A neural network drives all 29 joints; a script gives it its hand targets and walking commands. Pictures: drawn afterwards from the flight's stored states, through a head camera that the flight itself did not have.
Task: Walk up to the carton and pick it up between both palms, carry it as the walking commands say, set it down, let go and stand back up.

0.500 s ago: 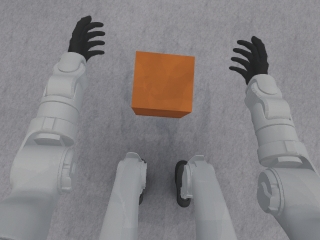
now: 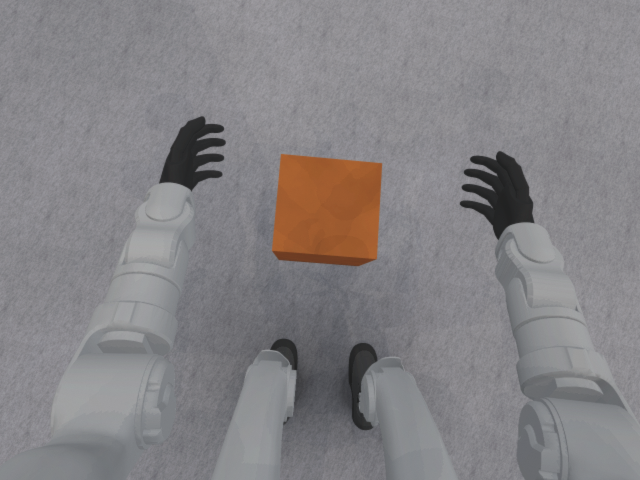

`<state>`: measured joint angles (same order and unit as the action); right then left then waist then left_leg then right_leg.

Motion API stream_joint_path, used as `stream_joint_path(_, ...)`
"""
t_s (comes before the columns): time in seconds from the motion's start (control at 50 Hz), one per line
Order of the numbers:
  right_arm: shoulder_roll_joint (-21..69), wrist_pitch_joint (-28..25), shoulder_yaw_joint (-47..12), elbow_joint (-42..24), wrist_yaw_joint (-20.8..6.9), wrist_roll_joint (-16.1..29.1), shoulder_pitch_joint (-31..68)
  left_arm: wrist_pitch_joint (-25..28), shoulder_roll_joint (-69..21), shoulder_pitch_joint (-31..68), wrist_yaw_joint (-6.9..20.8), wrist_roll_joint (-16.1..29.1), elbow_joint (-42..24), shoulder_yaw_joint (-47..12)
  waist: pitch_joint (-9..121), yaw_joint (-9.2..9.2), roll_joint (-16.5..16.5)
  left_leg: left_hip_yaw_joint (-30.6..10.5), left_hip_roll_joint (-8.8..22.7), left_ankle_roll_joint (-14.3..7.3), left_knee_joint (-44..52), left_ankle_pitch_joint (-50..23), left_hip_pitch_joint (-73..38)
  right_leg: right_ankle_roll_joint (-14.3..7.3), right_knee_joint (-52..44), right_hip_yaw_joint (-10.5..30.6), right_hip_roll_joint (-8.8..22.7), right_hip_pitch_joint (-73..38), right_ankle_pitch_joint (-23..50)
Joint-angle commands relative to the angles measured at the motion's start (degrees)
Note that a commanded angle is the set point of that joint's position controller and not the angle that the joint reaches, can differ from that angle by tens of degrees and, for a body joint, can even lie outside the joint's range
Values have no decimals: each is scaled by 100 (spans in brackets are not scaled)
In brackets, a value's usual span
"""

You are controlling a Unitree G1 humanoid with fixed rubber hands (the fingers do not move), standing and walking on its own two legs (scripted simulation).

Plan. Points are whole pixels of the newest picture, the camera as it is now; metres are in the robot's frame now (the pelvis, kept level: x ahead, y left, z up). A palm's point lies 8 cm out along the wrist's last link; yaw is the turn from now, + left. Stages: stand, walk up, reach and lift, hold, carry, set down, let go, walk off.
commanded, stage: let go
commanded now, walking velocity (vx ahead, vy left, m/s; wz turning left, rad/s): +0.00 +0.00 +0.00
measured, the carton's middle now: (324, 217) +0.50 +0.00 -0.54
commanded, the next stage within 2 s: stand in 1.06 s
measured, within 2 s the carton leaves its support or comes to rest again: neither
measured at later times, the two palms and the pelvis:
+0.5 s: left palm (96, 325) +0.29 +0.22 +0.00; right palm out of the picture +0.27 -0.24 +0.02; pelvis +0.06 -0.01 +0.09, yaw +3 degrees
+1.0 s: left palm (54, 420) +0.22 +0.22 +0.04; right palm out of the picture +0.22 -0.24 +0.05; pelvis +0.06 -0.01 +0.10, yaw +3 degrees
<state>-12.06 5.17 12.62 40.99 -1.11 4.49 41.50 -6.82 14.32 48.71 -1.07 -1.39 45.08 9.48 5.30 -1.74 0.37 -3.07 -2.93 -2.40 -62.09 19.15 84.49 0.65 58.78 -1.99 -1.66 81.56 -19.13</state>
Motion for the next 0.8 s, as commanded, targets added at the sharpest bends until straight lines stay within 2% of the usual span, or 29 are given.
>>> stream_joint_path(0.0,-566,37,-36,-1329,-237,-653,-487,-98,95,-882,-212,-184,-1284,283,6559,155,346,-231,257,483,848,-4136,-6539,48,-655,-52,-291,-2168,1984)
stream_joint_path(0.02,-307,127,-233,-1269,-224,-459,-568,-76,353,-759,-191,-199,-1665,277,6154,402,482,-194,248,433,1030,-3704,-6221,50,-647,82,-229,-2518,1758)
stream_joint_path(0.04,-612,76,-74,-1861,-228,-728,-1221,-51,359,-1616,-164,-364,-1864,314,6175,304,157,-126,201,502,1262,-3291,-6317,45,-962,119,-224,-3295,1869)
stream_joint_path(0.06,-526,218,-236,-1556,-298,-493,-320,-88,519,-142,-75,-141,-1953,268,5448,231,166,-145,190,451,1220,-3073,-5624,51,-941,260,-173,-2924,1634)
stream_joint_path(0.1,-492,127,-477,-2250,-335,-498,-1583,30,307,-1686,-8,-135,-2494,3,5207,104,110,-64,138,364,1543,-2571,-5686,52,-1132,259,-149,-3911,1904)
stream_joint_path(0.14,-520,146,-663,-1955,-432,-441,-1472,35,162,-1750,102,116,-2037,-214,4297,70,150,-74,159,318,1843,-1959,-5294,30,-1334,325,-64,-4095,1470)
stream_joint_path(0.16,-434,86,-778,-2253,-421,-461,-1757,73,257,-2058,116,145,-2118,-107,4026,37,-298,-98,172,261,1881,-1640,-5109,43,-1390,308,-92,-4525,1363)
stream_joint_path(0.18,-367,110,-886,-1952,-429,-426,-2395,26,274,-2659,210,141,-1795,-145,3523,124,30,134,89,245,2055,-959,-4956,-37,-1700,536,36,-5016,969)
stream_joint_path(0.2,-589,43,-714,-2084,-392,-673,-2564,137,29,-3121,193,166,-1752,-342,3281,161,-180,-3,140,257,2195,-1083,-5098,14,-1661,449,-20,-5017,1123)
stream_joint_path(0.24,-316,-12,-796,-1668,-415,-576,-2986,265,94,-3100,225,91,-1759,-376,2667,158,166,3,113,229,2405,-1145,-5440,14,-1792,377,-14,-5089,1088)
stream_joint_path(0.26,-323,-102,-805,-1753,-375,-614,-3199,330,5,-3231,252,192,-1925,-477,2295,0,-90,136,128,203,2520,-837,-5334,-27,-2034,439,-20,-5327,923)
stream_joint_path(0.28,-233,-173,-788,-1694,-367,-657,-3131,366,139,-3137,295,167,-1380,-454,2154,63,45,26,133,188,2529,-986,-5412,-6,-2065,421,51,-5292,1050)
stream_joint_path(0.3,-73,-211,-1141,-1891,-413,-498,-3622,454,-85,-3893,249,291,-1687,-725,2165,162,-91,2,155,147,2661,-1270,-5868,33,-2071,289,-52,-5534,1331)
stream_joint_path(0.32,-337,-213,-830,-1687,-341,-671,-3587,463,63,-3416,324,289,-1788,-666,1995,-161,-138,141,131,211,2564,-1191,-5658,-7,-2170,448,-19,-5689,1386)
stream_joint_path(0.34,-313,-272,-865,-1663,-319,-623,-4079,501,-58,-3950,311,269,-1668,-682,1906,39,38,20,157,254,2803,-1480,-6088,22,-2260,359,-17,-5803,1518)
stream_joint_path(0.36,-332,-321,-945,-2016,-325,-568,-3856,516,-87,-3953,327,271,-1737,-636,1890,-15,-79,106,148,235,2796,-1271,-6258,10,-2386,442,33,-5910,1465)
stream_joint_path(0.38,-374,-376,-1037,-2119,-366,-518,-3798,591,-84,-4266,287,220,-1789,-682,1761,225,-243,-23,162,202,2890,-2031,-6434,91,-2248,206,-46,-5881,1911)
stream_joint_path(0.4,-364,-344,-1083,-2107,-356,-523,-4304,531,-85,-4520,326,193,-1855,-652,1948,129,17,78,135,217,2950,-1727,-6636,-3,-2447,420,64,-6338,1888)
stream_joint_path(0.44,-421,-351,-1070,-2027,-333,-495,-4961,560,-1,-5308,273,160,-2059,-634,1580,154,-179,98,146,221,3210,-1965,-6963,41,-2652,254,2,-6662,1987)
stream_joint_path(0.46,-331,-367,-1182,-2086,-362,-439,-4706,568,-161,-5041,285,198,-2229,-794,1471,211,213,16,166,282,3282,-2400,-7254,16,-2666,328,39,-6491,2194)
stream_joint_path(0.48,-364,-382,-1088,-1860,-319,-553,-4401,553,49,-4771,273,116,-1910,-562,768,108,-69,107,166,214,3341,-1917,-6899,59,-2852,270,15,-6382,1888)
stream_joint_path(0.5,-342,-432,-1136,-2303,-292,-436,-4825,608,-1,-5372,275,60,-2204,-637,414,149,94,67,148,232,3488,-1937,-6986,0,-3071,330,29,-6530,2007)
stream_joint_path(0.52,-375,-365,-1158,-2127,-295,-390,-4731,560,150,-5155,267,193,-2139,-657,577,106,-314,9,136,140,3506,-1988,-7223,49,-3053,300,11,-6592,1979)
stream_joint_path(0.54,-499,-396,-1097,-2385,-318,-419,-5237,565,42,-5950,249,123,-2385,-629,662,289,115,6,128,249,3654,-2673,-7794,23,-3129,268,-17,-6863,2227)
stream_joint_path(0.6,-487,-321,-986,-2291,-301,-470,-5047,451,86,-5735,326,128,-2447,-621,27,74,50,118,108,287,3743,-2482,-8089,24,-3379,244,0,-6825,2221)
stream_joint_path(0.62,-668,-334,-1051,-2471,-325,-450,-5099,435,107,-5961,311,195,-2503,-611,109,305,173,140,57,318,3764,-2244,-7864,-62,-3441,358,12,-6993,1940)
stream_joint_path(0.64,-560,-292,-1128,-2396,-357,-421,-4999,472,153,-5562,335,197,-2844,-732,-122,246,297,74,190,278,3835,-2038,-7832,-74,-3407,359,13,-6869,1793)
stream_joint_path(0.66,-607,-178,-1106,-2336,-339,-506,-5458,364,-13,-6057,367,323,-2544,-818,-26,170,-212,161,127,306,3798,-1860,-7855,-52,-3411,226,-39,-7295,1706)
stream_joint_path(0.78,-606,164,-1224,-2107,-411,-416,-5611,-18,44,-6252,418,180,-2605,-745,-795,239,270,199,136,316,3962,-1459,-7964,-68,-3603,295,-24,-7189,1319)
